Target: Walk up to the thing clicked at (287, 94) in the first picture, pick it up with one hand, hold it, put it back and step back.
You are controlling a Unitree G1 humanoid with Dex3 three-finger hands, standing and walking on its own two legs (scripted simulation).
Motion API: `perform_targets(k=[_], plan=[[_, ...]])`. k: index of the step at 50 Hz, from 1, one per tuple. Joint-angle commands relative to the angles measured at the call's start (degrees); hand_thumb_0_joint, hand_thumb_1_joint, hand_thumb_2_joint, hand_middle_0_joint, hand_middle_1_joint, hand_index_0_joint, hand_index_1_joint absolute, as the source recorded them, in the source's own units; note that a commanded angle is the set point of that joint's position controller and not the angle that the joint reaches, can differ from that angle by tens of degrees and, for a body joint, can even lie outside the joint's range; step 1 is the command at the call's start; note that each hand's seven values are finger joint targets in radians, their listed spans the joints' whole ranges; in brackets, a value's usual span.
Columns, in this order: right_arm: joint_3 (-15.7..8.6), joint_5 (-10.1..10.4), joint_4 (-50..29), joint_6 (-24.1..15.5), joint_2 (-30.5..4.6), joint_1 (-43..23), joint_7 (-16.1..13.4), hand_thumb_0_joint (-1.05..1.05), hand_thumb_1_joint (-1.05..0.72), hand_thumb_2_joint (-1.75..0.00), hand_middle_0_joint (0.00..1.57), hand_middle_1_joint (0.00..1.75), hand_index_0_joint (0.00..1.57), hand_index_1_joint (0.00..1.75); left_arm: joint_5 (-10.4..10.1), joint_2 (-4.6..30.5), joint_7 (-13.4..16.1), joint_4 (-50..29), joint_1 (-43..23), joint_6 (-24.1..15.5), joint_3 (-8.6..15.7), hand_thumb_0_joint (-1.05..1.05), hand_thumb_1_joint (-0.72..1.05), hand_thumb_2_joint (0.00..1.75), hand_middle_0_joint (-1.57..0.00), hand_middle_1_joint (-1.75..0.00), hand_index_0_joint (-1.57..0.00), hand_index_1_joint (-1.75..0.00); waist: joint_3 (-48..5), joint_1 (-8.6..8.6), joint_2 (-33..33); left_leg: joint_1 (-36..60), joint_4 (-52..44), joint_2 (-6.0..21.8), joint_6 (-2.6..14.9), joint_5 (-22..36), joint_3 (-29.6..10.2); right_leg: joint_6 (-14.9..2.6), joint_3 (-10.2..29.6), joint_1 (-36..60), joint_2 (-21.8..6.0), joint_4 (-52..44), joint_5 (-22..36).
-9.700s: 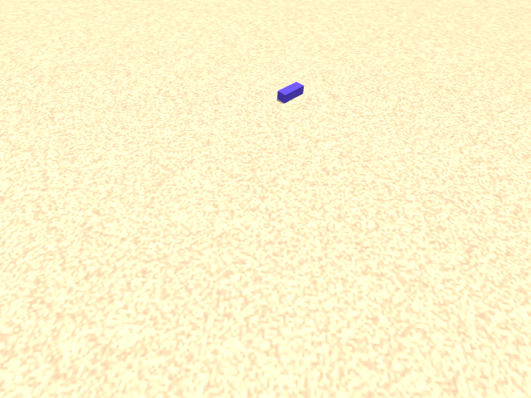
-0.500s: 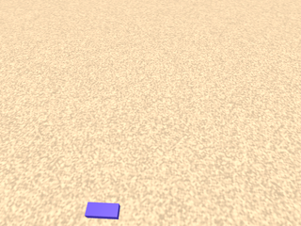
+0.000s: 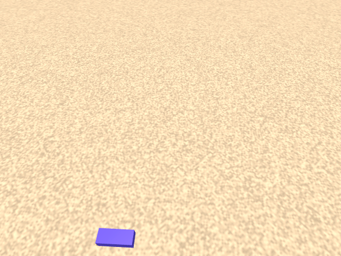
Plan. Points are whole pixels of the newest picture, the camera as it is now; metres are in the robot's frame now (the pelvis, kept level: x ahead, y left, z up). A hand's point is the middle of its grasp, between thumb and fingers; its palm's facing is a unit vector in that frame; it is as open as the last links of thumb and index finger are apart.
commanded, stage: stand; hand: left
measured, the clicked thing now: (116, 237) +0.33 +0.29 -0.75
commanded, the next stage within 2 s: walk up in 1.06 s
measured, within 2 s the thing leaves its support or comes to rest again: neither
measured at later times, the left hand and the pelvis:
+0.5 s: hand out of the picture +0.08 +0.26 -0.16, palm faces -0.02 -0.94 -0.34, open 7.3 cm; pelvis +0.00 +0.00 +0.00, yaw +0 degrees
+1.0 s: hand out of the picture +0.08 +0.26 -0.16, palm faces -0.02 -0.94 -0.34, open 7.4 cm; pelvis +0.01 +0.00 +0.00, yaw +0 degrees
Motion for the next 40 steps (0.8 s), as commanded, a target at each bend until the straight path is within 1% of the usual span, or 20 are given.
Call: perform_targets(k=[1,4,8,9,10,11,12,13,15,18,21,24,27,28,29,32,34,35,39,40], plan=[[-2.1,0.3,-3.5,-0.9,-12.4,-2.3,-0.8,0.00,-0.90,-0.90,0.20,0.30,0.20,0.30,0.2,12.1,1.0,-3.5,-2.3,-1.4,2.1,0.00,0.90,0.90,-0.20,-0.30,-0.20,-0.30,-3.8,-0.19,0.2,-0.2,-2.7,6.5,1.65,7.1,-5.2,-1.05,6.4,1.4,-7.5,-3.0,8.5],[-2.0,0.3,-3.7,-1.0,-12.3,-2.6,-0.9,0.00,-0.90,-0.90,0.20,0.30,0.20,0.30,0.2,12.4,1.1,-3.7,-2.7,-1.4,2.2,0.00,0.90,0.90,-0.20,-0.30,-0.20,-0.30,-3.9,-0.24,0.2,-0.1,-2.7,6.5,1.76,7.4,-5.2,-1.07,6.5,1.3,-7.6,-2.7,9.7],[-1.8,0.2,-3.5,-1.0,-12.3,-1.7,-0.8,0.00,-0.90,-0.90,0.20,0.30,0.20,0.30,0.1,12.3,1.1,-3.6,-2.6,-1.4,2.1,0.00,0.90,0.90,-0.20,-0.30,-0.20,-0.30,-2.8,-0.23,0.1,-0.6,-3.2,6.5,1.59,7.4,-5.4,-0.88,6.2,0.9,-7.4,-3.0,8.4],[-1.8,0.2,-3.6,-1.0,-12.6,-2.2,-0.9,0.00,-0.90,-0.90,0.20,0.30,0.20,0.30,0.1,12.2,1.0,-3.7,-2.5,-1.4,2.1,0.00,0.90,0.90,-0.20,-0.30,-0.20,-0.30,-3.4,-0.08,0.5,-0.1,-2.6,6.7,1.84,7.4,-5.0,-0.95,6.7,1.2,-7.8,-3.1,9.4],[-1.9,0.3,-3.7,-1.0,-12.5,-1.9,-0.9,0.00,-0.90,-0.90,0.20,0.30,0.20,0.30,0.3,12.2,1.1,-3.6,-2.7,-1.4,2.1,0.00,0.90,0.90,-0.20,-0.30,-0.20,-0.30,-3.9,-0.35,0.4,-0.1,-2.7,6.7,1.82,7.9,-5.2,-0.99,6.4,1.7,-7.8,-2.7,10.1],[-1.8,0.3,-3.6,-0.9,-12.3,-2.3,-1.0,0.00,-0.90,-0.90,0.20,0.30,0.20,0.30,0.2,12.3,1.1,-3.6,-2.6,-1.3,2.2,0.00,0.90,0.90,-0.20,-0.30,-0.20,-0.30,-3.0,-0.04,0.3,-0.4,-2.9,6.6,1.79,7.4,-5.3,-0.88,6.3,1.0,-7.6,-2.9,9.3],[-1.8,0.2,-3.7,-1.0,-12.1,-2.1,-0.9,0.00,-0.90,-0.90,0.20,0.30,0.20,0.30,0.2,12.5,1.1,-3.5,-2.6,-1.3,2.2,0.00,0.90,0.90,-0.20,-0.30,-0.20,-0.30,-2.9,-0.22,-0.2,-0.5,-3.3,6.6,1.61,7.1,-5.3,-0.96,6.3,1.0,-7.5,-2.9,8.4],[-1.8,0.2,-3.7,-1.0,-12.5,-2.1,-1.0,0.00,-0.90,-0.90,0.20,0.30,0.20,0.30,0.1,12.3,1.0,-3.5,-2.6,-1.2,2.3,0.00,0.90,0.90,-0.20,-0.30,-0.20,-0.30,-3.3,-0.14,0.4,-0.4,-3.1,6.7,1.84,7.0,-5.1,-1.08,6.6,1.4,-7.7,-3.0,8.9],[-1.8,0.2,-3.7,-1.1,-12.4,-2.4,-0.9,0.00,-0.90,-0.90,0.20,0.30,0.20,0.30,0.2,12.2,1.0,-3.6,-2.3,-1.3,2.1,0.00,0.90,0.90,-0.20,-0.30,-0.20,-0.30,-3.2,0.09,0.7,-0.1,-3.4,6.6,1.57,7.7,-5.3,-1.02,6.2,1.1,-7.4,-2.8,8.3],[-1.9,0.2,-3.9,-1.0,-12.4,-2.2,-0.9,0.00,-0.90,-0.90,0.20,0.30,0.20,0.30,0.3,12.4,1.0,-3.8,-2.5,-1.4,2.2,0.00,0.90,0.90,-0.20,-0.30,-0.20,-0.30,-4.2,-0.19,-0.2,0.3,-2.8,6.7,1.81,8.5,-4.9,-1.05,6.3,1.7,-7.7,-2.5,10.5],[-1.8,0.3,-3.7,-1.0,-12.3,-2.0,-0.9,0.00,-0.90,-0.90,0.20,0.30,0.20,0.30,0.1,12.2,1.1,-3.5,-2.6,-1.3,2.2,0.00,0.90,0.90,-0.20,-0.30,-0.20,-0.30,-2.5,-0.16,0.4,-0.7,-3.5,6.5,1.63,6.9,-5.2,-0.99,6.2,1.1,-7.5,-2.8,8.3],[-2.0,0.3,-3.9,-1.0,-12.8,-2.5,-0.9,0.00,-0.90,-0.90,0.20,0.30,0.20,0.30,0.3,12.1,1.0,-3.7,-2.1,-1.3,2.2,0.00,0.90,0.90,-0.20,-0.30,-0.20,-0.30,-3.4,0.10,0.9,-0.1,-3.1,6.6,1.88,7.1,-5.1,-1.00,6.3,1.1,-7.5,-3.0,8.4],[-1.9,0.3,-3.8,-1.0,-12.1,-2.0,-0.9,0.00,-0.90,-0.90,0.20,0.30,0.20,0.30,0.2,12.6,1.0,-3.6,-2.4,-1.4,2.3,0.00,0.90,0.90,-0.20,-0.30,-0.20,-0.30,-3.2,-0.09,-0.5,-0.1,-3.4,6.6,1.81,6.8,-5.3,-1.06,6.4,1.2,-7.6,-3.0,7.8],[-1.9,0.2,-4.0,-1.0,-12.3,-2.2,-0.9,0.00,-0.90,-0.90,0.20,0.30,0.20,0.30,0.3,12.5,1.0,-3.7,-2.6,-1.3,2.3,0.00,0.90,0.90,-0.20,-0.30,-0.20,-0.30,-3.2,-0.29,-0.1,0.0,-3.2,6.5,1.72,6.9,-5.1,-1.10,6.3,0.8,-7.5,-2.9,8.0],[-2.0,0.3,-3.9,-1.0,-12.6,-2.3,-0.9,0.00,-0.90,-0.90,0.20,0.30,0.20,0.30,0.3,11.9,1.0,-3.7,-2.3,-1.3,2.1,0.00,0.90,0.90,-0.20,-0.30,-0.20,-0.30,-2.9,-0.03,0.7,-0.4,-3.2,6.5,1.75,6.7,-5.2,-0.95,6.3,0.8,-7.4,-3.1,8.2],[-1.9,0.1,-3.9,-1.0,-12.4,-1.9,-0.9,0.00,-0.90,-0.90,0.20,0.30,0.20,0.30,0.3,12.1,1.1,-3.7,-2.4,-1.3,2.1,0.00,0.90,0.90,-0.20,-0.30,-0.20,-0.30,-3.1,-0.27,0.4,-0.6,-3.2,6.5,1.66,7.3,-5.2,-1.05,6.1,1.2,-7.5,-3.0,8.5],[-1.9,0.3,-3.7,-0.9,-12.3,-2.1,-0.8,0.00,-0.90,-0.90,0.20,0.30,0.20,0.30,0.2,12.1,1.1,-3.5,-2.0,-1.4,2.0,0.00,0.90,0.90,-0.20,-0.30,-0.20,-0.30,-2.6,-0.01,0.1,-0.5,-3.1,6.5,1.69,6.3,-5.3,-0.84,6.2,0.7,-7.4,-3.4,6.9],[-2.0,0.2,-4.0,-0.8,-12.3,-2.0,-0.9,0.00,-0.90,-0.90,0.20,0.30,0.20,0.30,0.3,12.3,1.1,-3.8,-2.3,-1.4,2.1,0.00,0.90,0.90,-0.20,-0.30,-0.20,-0.30,-3.6,-0.35,0.0,0.0,-2.7,6.5,1.81,7.0,-5.0,-1.05,6.3,1.0,-7.6,-3.0,8.3],[-1.9,0.3,-3.7,-0.7,-12.3,-1.9,-0.8,0.00,-0.90,-0.90,0.20,0.30,0.20,0.30,0.2,12.2,1.1,-3.5,-1.9,-1.3,2.1,0.00,0.90,0.90,-0.20,-0.30,-0.20,-0.30,-2.4,-0.12,0.2,-1.0,-2.9,6.3,1.88,4.9,-5.2,-0.95,6.3,0.8,-7.5,-3.4,6.7],[-2.0,0.3,-3.8,-0.8,-12.5,-1.9,-0.8,0.00,-0.90,-0.90,0.20,0.30,0.20,0.30,0.3,12.4,1.1,-3.6,-1.9,-1.4,2.2,0.00,0.90,0.90,-0.20,-0.30,-0.20,-0.30,-3.5,-0.19,0.3,-0.2,-2.6,6.4,1.94,6.0,-5.2,-1.10,6.6,1.3,-7.8,-3.0,8.4]])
